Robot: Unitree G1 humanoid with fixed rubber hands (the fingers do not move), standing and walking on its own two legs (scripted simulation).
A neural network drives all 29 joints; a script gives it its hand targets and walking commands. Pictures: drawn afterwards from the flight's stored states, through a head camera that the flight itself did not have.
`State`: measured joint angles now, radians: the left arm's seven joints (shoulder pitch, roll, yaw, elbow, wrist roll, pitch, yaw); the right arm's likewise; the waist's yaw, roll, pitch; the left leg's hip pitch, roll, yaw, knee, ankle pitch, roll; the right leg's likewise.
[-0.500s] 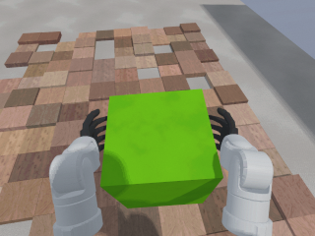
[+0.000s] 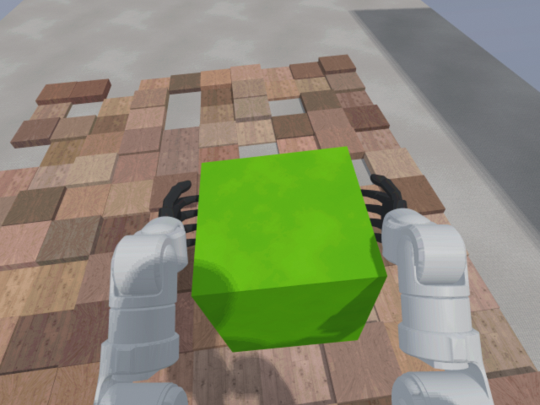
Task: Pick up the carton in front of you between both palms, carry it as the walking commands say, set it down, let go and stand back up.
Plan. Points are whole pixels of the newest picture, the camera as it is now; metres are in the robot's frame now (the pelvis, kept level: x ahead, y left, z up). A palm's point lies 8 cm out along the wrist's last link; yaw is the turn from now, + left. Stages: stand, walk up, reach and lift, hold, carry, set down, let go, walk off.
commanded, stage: carry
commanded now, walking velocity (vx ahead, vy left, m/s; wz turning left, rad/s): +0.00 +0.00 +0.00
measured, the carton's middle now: (285, 257) +0.34 +0.00 +0.04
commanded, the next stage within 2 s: none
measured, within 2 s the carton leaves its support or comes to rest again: neither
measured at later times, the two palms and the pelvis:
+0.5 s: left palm (196, 150) +0.47 +0.14 +0.14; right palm (385, 151) +0.46 -0.15 +0.14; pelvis +0.09 +0.01 +0.00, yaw -2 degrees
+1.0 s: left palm (181, 176) +0.42 +0.16 +0.13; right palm (380, 179) +0.41 -0.14 +0.13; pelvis +0.06 +0.02 +0.00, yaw -2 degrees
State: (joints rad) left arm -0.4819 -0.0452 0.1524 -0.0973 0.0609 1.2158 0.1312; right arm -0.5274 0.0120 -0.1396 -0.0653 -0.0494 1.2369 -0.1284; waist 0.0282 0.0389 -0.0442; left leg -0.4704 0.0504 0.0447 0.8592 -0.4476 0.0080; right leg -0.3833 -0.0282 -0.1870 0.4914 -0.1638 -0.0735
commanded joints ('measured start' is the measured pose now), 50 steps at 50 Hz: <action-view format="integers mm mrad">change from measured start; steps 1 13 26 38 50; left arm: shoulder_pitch -794 -1104 -1101 -962 -926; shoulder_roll -872 -929 -1126 -1081 -1067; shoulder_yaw -654 -416 -388 -580 -558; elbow -105 218 251 55 182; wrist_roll -481 -444 -397 -421 -421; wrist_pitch -5 131 45 1 -12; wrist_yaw -237 -216 -230 -215 -255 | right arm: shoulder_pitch -744 -1028 -1079 -913 -877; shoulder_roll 932 958 1208 1135 1106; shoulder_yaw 634 383 384 560 539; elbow -112 223 241 44 149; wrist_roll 430 411 425 426 410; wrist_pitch -20 103 26 -18 -35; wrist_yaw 189 198 240 221 252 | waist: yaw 2 -28 -31 -37 -30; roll -176 -14 -52 -29 -32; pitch -449 -481 -521 -591 -453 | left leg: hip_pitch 83 281 290 355 270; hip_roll -32 80 77 97 95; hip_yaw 20 -60 -52 -71 -75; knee -189 -243 -232 -222 -355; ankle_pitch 51 765 744 777 444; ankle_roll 0 57 45 71 58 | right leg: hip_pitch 348 286 336 297 254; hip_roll -216 -112 -122 -116 -123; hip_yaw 192 135 149 152 165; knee -115 96 102 103 -6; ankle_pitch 381 479 578 425 120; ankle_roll -97 33 29 29 37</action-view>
